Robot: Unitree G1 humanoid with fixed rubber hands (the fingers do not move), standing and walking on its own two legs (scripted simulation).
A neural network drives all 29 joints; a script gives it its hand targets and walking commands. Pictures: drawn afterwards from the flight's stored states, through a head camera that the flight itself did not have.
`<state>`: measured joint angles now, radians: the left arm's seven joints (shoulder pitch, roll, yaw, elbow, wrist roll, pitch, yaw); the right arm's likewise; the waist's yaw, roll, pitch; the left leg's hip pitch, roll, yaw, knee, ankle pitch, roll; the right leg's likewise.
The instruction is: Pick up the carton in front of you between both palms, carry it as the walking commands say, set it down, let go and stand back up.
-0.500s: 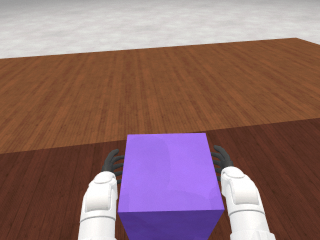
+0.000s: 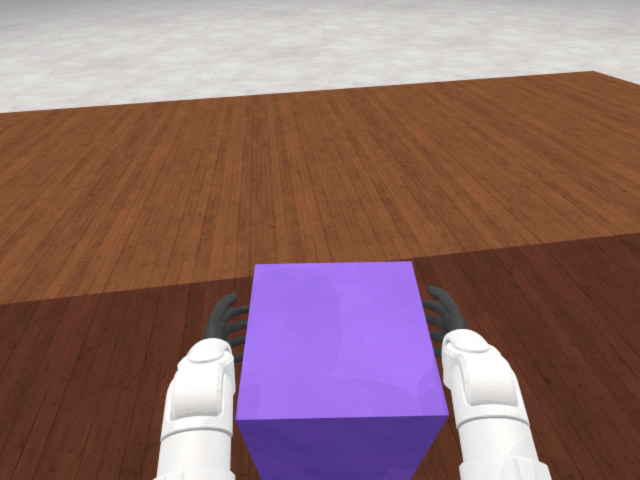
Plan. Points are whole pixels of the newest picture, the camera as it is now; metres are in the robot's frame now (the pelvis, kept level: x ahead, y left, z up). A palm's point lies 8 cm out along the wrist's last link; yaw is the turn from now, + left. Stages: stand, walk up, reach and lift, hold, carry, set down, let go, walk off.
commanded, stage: hold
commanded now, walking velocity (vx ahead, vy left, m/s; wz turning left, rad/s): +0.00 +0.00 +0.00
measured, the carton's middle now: (335, 376) +0.29 +0.00 -0.03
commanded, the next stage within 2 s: carry in 0.08 s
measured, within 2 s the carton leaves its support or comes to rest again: neither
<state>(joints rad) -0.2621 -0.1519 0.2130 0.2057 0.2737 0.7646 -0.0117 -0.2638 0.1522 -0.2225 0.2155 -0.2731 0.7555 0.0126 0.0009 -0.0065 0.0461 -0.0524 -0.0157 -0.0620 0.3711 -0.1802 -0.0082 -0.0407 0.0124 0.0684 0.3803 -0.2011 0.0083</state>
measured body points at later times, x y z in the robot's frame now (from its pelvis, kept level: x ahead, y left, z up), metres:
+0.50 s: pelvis +0.11 -0.01 -0.01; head +0.09 -0.01 +0.44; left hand +0.39 +0.14 +0.07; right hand +0.40 -0.16 +0.07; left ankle +0.13 +0.09 -0.75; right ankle +0.02 -0.13 -0.74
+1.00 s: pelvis +0.39 -0.07 +0.00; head +0.40 -0.08 +0.45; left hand +0.66 +0.08 +0.07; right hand +0.67 -0.22 +0.06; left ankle +0.34 +0.06 -0.67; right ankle +0.39 -0.14 -0.74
